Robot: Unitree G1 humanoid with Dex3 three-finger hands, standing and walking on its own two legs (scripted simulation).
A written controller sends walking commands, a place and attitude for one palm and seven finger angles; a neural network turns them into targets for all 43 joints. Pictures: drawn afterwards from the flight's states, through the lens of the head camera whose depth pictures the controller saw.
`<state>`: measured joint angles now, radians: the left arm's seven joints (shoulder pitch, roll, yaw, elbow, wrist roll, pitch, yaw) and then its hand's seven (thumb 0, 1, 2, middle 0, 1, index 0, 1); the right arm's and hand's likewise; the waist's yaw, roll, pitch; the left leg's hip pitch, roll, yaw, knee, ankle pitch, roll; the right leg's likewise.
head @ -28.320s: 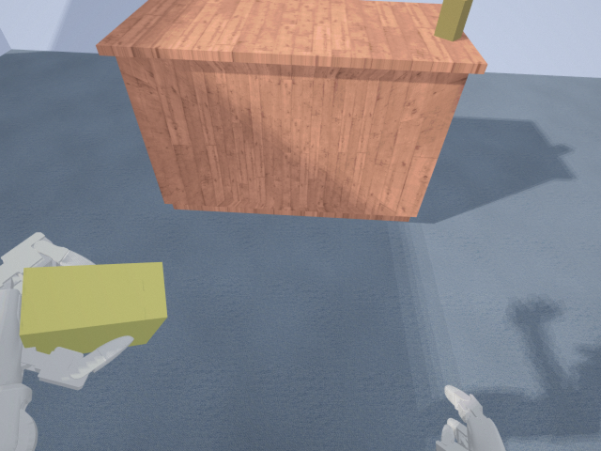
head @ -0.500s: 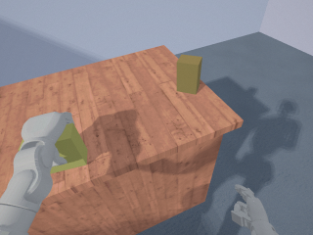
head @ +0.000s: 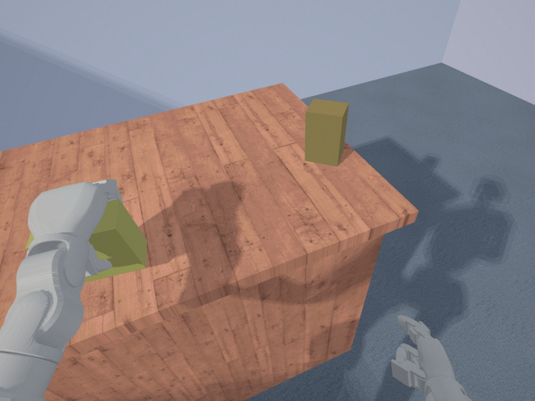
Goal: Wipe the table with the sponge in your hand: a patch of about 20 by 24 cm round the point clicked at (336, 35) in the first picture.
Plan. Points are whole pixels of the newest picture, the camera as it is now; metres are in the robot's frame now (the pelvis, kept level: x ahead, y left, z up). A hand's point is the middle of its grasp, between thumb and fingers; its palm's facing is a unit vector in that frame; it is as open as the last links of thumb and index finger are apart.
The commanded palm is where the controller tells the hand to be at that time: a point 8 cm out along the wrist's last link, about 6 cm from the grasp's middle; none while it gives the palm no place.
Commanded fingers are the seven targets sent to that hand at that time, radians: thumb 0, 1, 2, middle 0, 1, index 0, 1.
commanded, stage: wipe forward along the first lane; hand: left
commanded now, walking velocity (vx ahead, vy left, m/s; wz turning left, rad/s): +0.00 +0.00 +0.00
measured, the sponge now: (99, 250) +0.28 +0.32 +0.09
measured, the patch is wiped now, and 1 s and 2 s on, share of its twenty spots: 0.10 0.35 0.40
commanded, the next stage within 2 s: slide across to the middle lane in 1.64 s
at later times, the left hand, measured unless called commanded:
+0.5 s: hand (86, 221) +0.31 +0.35 +0.11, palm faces -0.01 -0.04 -1.00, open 9.7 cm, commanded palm +0.29 +0.35 +0.18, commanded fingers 0.00 0.10 1.30 -1.20 -1.60 -1.20 -1.60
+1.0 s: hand (89, 199) +0.36 +0.38 +0.11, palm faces -0.07 -0.01 -1.00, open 9.7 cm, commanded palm +0.34 +0.37 +0.16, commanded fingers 0.00 0.10 1.30 -1.20 -1.60 -1.20 -1.60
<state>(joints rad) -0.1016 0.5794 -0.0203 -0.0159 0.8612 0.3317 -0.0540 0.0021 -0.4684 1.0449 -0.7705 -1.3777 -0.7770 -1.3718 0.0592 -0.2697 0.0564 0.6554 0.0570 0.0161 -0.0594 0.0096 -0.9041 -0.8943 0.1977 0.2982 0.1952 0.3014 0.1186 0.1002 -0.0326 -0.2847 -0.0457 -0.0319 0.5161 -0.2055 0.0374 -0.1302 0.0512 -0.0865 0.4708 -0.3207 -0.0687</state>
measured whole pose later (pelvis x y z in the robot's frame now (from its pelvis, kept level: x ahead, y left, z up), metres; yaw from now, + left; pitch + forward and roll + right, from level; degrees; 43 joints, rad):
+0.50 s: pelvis +0.00 +0.01 +0.00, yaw +0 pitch +1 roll -1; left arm -0.30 0.60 0.01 0.34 0.90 0.32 -0.05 0.00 -0.48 1.05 -0.77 -1.37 -0.78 -1.37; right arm 0.09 -0.28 0.05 0.68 0.06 0.05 -0.06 0.01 -0.90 -0.89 0.20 0.30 0.20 0.30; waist 0.07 0.09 -0.03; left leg -0.33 -0.05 -0.03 0.52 -0.20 0.05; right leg -0.17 0.05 -0.09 0.46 -0.31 -0.06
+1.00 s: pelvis +0.01 +0.02 +0.00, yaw +0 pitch +5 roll -2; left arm -0.48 0.63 0.03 0.59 0.96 0.25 -0.05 0.01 -0.48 1.06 -0.76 -1.38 -0.77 -1.38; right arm 0.16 -0.30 0.02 0.68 0.07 0.08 -0.04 0.01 -0.90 -0.89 0.20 0.30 0.20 0.30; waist 0.04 0.09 -0.06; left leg -0.40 -0.06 -0.04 0.54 -0.21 0.06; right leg -0.23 0.04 -0.09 0.46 -0.31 -0.04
